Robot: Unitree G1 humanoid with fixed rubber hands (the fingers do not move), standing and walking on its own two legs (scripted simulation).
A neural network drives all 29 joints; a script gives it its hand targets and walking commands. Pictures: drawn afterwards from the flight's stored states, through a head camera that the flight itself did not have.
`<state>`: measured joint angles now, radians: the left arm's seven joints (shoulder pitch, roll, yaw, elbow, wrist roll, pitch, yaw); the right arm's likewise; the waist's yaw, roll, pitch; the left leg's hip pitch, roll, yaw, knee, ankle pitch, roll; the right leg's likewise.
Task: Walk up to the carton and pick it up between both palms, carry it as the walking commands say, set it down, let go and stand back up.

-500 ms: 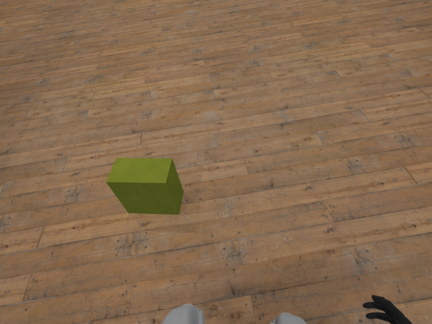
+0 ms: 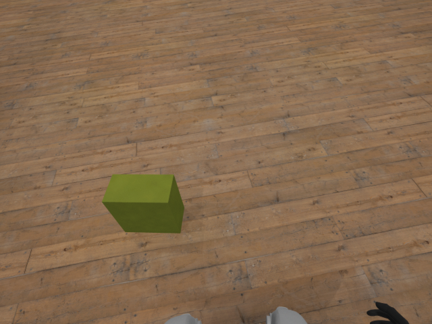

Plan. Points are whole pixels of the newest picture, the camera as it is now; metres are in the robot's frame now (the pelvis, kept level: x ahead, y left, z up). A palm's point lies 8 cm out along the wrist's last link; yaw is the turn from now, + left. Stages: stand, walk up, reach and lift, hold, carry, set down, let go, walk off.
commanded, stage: walk up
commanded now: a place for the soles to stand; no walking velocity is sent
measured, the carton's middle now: (147, 205) +0.72 +0.37 -0.58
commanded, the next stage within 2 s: none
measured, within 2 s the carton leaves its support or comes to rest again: neither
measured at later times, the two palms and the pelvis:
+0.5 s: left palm out of the picture +0.16 +0.42 -0.05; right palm (360, 298) +0.18 -0.25 -0.09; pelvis +0.08 +0.06 +0.00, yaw +0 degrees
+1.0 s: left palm out of the picture +0.22 +0.50 -0.05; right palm (313, 277) +0.23 -0.18 -0.11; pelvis +0.14 +0.14 -0.01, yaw -1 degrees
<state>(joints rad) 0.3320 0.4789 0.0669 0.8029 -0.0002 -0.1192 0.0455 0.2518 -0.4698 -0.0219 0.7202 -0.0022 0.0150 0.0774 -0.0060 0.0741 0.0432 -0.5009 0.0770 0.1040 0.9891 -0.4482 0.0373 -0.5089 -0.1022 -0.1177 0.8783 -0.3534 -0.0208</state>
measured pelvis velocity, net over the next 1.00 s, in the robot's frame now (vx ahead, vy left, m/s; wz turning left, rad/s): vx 0.14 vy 0.14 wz -0.01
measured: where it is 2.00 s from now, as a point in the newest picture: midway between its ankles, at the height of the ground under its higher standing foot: outside the picture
